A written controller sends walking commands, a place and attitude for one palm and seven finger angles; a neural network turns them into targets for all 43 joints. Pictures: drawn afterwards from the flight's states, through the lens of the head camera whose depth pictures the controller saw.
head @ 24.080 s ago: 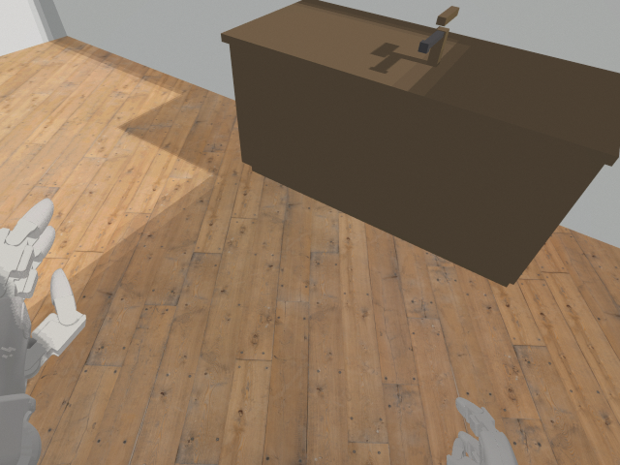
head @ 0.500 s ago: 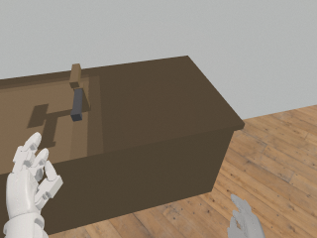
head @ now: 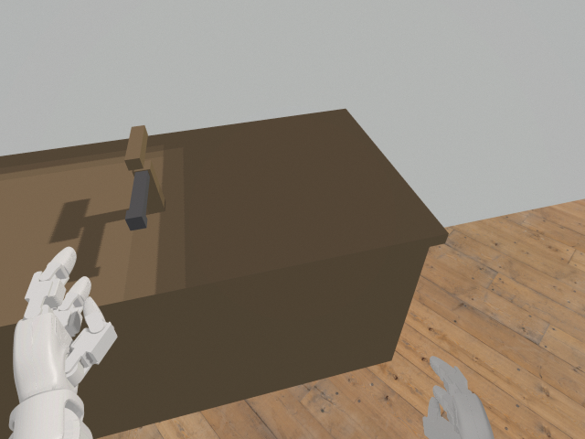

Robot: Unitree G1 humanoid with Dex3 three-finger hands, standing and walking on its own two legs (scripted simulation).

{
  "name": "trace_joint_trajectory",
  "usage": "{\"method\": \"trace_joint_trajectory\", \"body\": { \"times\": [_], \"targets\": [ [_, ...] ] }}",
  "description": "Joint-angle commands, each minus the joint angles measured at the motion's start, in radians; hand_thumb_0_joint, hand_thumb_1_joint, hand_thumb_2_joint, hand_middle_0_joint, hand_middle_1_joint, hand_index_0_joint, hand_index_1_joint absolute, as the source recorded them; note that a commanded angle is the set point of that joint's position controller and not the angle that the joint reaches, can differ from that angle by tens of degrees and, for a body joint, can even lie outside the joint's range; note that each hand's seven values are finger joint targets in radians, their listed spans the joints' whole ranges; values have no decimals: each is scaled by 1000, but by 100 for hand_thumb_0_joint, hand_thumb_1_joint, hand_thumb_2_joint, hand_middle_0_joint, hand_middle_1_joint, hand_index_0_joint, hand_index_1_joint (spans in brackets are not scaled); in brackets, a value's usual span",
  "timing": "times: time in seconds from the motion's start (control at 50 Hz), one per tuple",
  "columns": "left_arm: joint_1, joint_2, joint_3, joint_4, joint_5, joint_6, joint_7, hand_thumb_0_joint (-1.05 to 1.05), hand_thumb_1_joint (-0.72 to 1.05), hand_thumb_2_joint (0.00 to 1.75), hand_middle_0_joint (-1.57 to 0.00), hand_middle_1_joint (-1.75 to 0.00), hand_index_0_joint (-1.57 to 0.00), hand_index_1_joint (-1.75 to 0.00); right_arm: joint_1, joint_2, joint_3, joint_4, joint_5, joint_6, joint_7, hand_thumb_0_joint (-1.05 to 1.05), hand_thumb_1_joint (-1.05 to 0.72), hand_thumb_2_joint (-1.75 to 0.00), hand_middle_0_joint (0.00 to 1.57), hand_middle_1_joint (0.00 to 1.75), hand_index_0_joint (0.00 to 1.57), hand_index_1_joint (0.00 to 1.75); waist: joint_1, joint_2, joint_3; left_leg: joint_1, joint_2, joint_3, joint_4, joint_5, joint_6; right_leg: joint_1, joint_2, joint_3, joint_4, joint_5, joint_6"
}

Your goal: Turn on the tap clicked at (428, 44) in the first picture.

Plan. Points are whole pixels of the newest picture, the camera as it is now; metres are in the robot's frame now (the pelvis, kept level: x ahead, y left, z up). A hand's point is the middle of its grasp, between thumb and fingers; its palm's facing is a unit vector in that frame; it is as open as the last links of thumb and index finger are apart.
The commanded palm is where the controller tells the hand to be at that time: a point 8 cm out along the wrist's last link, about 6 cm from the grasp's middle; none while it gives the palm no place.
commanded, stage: turn the palm inward beside the body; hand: left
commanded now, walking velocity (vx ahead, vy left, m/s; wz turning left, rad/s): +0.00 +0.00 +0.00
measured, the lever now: (136, 219) +0.43 +0.35 +0.06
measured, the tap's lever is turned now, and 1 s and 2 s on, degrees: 0 0 0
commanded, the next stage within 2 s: reach beside the lever's end, fingers flat in 0.02 s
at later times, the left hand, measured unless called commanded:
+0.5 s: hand (108, 304) +0.22 +0.26 +0.12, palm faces +0.56 -0.83 -0.08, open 7.4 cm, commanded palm +0.17 +0.30 +0.13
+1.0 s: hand (110, 282) +0.27 +0.29 +0.10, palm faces +0.56 -0.82 -0.07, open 7.5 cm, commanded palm +0.23 +0.33 +0.10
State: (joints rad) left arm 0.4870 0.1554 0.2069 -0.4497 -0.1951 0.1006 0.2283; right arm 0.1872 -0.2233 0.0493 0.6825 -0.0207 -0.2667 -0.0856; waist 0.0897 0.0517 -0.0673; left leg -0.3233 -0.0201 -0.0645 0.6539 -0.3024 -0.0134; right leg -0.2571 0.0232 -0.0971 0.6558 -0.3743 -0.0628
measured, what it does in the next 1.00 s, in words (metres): stands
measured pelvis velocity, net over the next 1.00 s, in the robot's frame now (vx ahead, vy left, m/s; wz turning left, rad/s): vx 0.00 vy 0.02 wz -0.02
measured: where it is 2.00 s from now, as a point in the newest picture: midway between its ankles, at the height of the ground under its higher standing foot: outside the picture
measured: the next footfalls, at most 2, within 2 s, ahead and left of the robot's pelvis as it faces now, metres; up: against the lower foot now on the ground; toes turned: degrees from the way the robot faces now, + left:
none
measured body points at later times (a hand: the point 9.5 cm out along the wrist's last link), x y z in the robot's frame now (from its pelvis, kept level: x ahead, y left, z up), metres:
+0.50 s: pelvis -0.01 +0.00 +0.00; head -0.03 -0.02 +0.45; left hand +0.19 +0.30 +0.13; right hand +0.17 -0.23 -0.08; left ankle +0.03 +0.13 -0.72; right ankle -0.01 -0.07 -0.72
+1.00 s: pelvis +0.00 +0.02 +0.00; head +0.00 +0.01 +0.45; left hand +0.23 +0.33 +0.11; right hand +0.18 -0.21 -0.09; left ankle +0.03 +0.13 -0.72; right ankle -0.01 -0.07 -0.72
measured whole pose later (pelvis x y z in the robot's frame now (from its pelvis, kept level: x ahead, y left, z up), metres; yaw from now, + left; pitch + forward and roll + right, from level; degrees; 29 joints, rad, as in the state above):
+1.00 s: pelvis +0.00 +0.02 +0.00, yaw -1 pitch +2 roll +0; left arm 0.13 0.21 0.33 -0.02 -0.18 -0.02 0.22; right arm 0.19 -0.22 0.03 0.72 -0.01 -0.22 -0.10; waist 0.05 0.03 -0.07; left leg -0.42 -0.03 -0.04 0.70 -0.31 0.01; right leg -0.36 0.01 -0.07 0.69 -0.37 -0.04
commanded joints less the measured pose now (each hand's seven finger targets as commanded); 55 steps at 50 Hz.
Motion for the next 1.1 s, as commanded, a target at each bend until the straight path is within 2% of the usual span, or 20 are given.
{"method": "trace_joint_trajectory", "body": {
  "times": [0.0,0.12,0.18,0.22,0.28,0.32,0.36,0.38,0.4,0.46,0.5,0.56,0.66,0.7,0.76,0.9,0.92,0.94,1.02,1.08],
  "targets": [
    [-98,143,83,-222,7,-80,1,0,90,90,-20,-30,-20,-30,-147,-99,-35,-173,7,-63,-12,0,-90,-90,20,30,20,30,-7,-32,-29,19,-20,15,-78,141,52,-21,-29,74,-153,230,55],
    [-103,143,89,-199,3,-77,3,0,90,90,-20,-30,-20,-30,-159,-90,-32,-170,9,-64,-20,0,-90,-90,20,30,20,30,-8,-40,-13,6,-22,20,-77,98,53,-28,-35,93,-176,170,62],
    [-156,179,148,-124,-7,-83,11,0,90,90,-20,-30,-20,-30,-158,-95,-38,-150,9,-56,-26,0,-90,-90,20,30,20,30,-16,-99,19,-24,-21,16,-69,57,52,-46,-40,116,-202,107,71],
    [-222,175,141,-100,-10,-86,7,0,90,90,-20,-30,-20,-30,-170,-88,-36,-143,12,-50,-31,0,-90,-90,20,30,20,30,-22,-46,26,-26,-24,20,-71,20,52,-62,-45,130,-222,31,70],
    [-342,195,152,-48,-16,-108,4,0,90,90,-20,-30,-20,-30,-180,-90,-37,-121,14,-55,-41,0,-90,-90,20,30,20,30,-39,-31,48,-34,-22,15,-65,-43,48,-95,-54,160,-261,-107,69],
    [-375,208,159,-35,-15,-126,-3,0,90,90,-20,-30,-20,-30,-181,-90,-38,-116,15,-61,-46,0,-90,-90,20,30,20,30,-36,-2,21,-28,-21,16,-68,-45,47,-83,-57,166,-258,-116,65],
    [-424,206,138,-16,-6,-141,-11,0,90,90,-20,-30,-20,-30,-181,-95,-38,-110,12,-68,-49,0,-90,-90,20,30,20,30,-44,18,1,-15,-18,12,-73,-49,48,-86,-53,156,-246,-103,61],
    [-428,210,142,3,-6,-147,-13,0,90,90,-20,-30,-20,-30,-172,-99,-37,-109,11,-72,-50,0,-90,-90,20,30,20,30,-43,-6,-4,-18,-18,6,-80,-40,48,-81,-48,144,-231,-75,59],
    [-420,221,152,28,-4,-144,-16,0,90,90,-20,-30,-20,-30,-169,-102,-38,-108,13,-73,-50,0,-90,-90,20,30,20,30,-38,25,-16,-18,-19,9,-81,-36,49,-79,-45,143,-224,-56,58],
    [-399,219,165,75,-12,-138,-22,0,90,90,-20,-30,-20,-30,-150,-106,-41,-109,11,-72,-52,0,-90,-90,20,30,20,30,-30,-42,-64,-20,-21,10,-85,33,50,-35,-39,122,-188,67,60],
    [-345,246,214,115,-17,-118,-20,0,90,90,-20,-30,-20,-30,-135,-111,-47,-112,14,-63,-46,0,-90,-90,20,30,20,30,-10,-36,-95,-21,-24,16,-84,99,48,-3,-36,110,-162,182,60],
    [-375,232,211,123,-18,-103,-9,0,90,90,-20,-29,-20,-29,-126,-110,-50,-122,16,-45,-40,0,-90,-90,20,30,20,30,-17,-65,-101,-15,-22,21,-83,157,47,0,-30,86,-135,272,62],
    [-403,227,208,95,11,-143,19,0,90,90,-19,-28,-19,-28,-109,-115,-62,-130,8,-27,-25,0,-90,-90,20,30,20,30,-26,-13,-142,17,-15,27,-67,230,43,-19,-20,71,-93,328,52],
    [-423,252,223,91,23,-167,24,0,90,90,-19,-28,-19,-28,-97,-120,-64,-124,5,-23,-21,0,-90,-90,20,30,20,30,-31,16,-147,18,-12,24,-58,248,41,-33,-17,68,-80,332,46],
    [-479,220,173,104,30,-196,14,0,90,90,-19,-27,-19,-27,-93,-121,-64,-119,5,-22,-21,0,-90,-90,20,30,20,30,-55,16,-125,21,-6,13,-56,220,37,-75,-9,62,-71,280,40],
    [-511,243,203,204,22,-195,-4,0,90,90,-18,-25,-18,-25,-87,-130,-67,-114,9,-12,-31,0,-90,-90,20,30,20,30,-48,0,-137,-4,-4,4,-61,182,32,-89,-5,56,-69,233,36],
    [-541,240,201,237,19,-190,-5,0,90,90,-18,-25,-18,-25,-89,-127,-64,-109,11,-6,-33,0,-90,-90,20,30,20,30,-55,-29,-123,-13,-5,2,-63,164,33,-97,-5,55,-73,219,38],
    [-558,270,236,255,18,-190,-1,0,90,90,-18,-25,-18,-25,-88,-130,-67,-110,12,-1,-35,0,-90,-90,20,30,20,30,-48,-28,-138,-23,-4,1,-66,156,31,-89,-4,59,-74,209,37],
    [-643,276,229,283,34,-203,4,0,90,90,-18,-24,-18,-24,-88,-124,-62,-107,10,7,-36,0,-90,-90,20,30,20,30,-51,45,-161,-14,-5,4,-60,153,28,-101,-6,63,-67,199,33],
    [-719,282,221,344,44,-230,6,0,90,90,-18,-23,-18,-23,-81,-129,-60,-100,7,6,-38,0,-90,-90,20,30,20,30,-69,11,-139,-33,1,-8,-58,107,30,-136,-1,62,-65,158,34]
  ]
}}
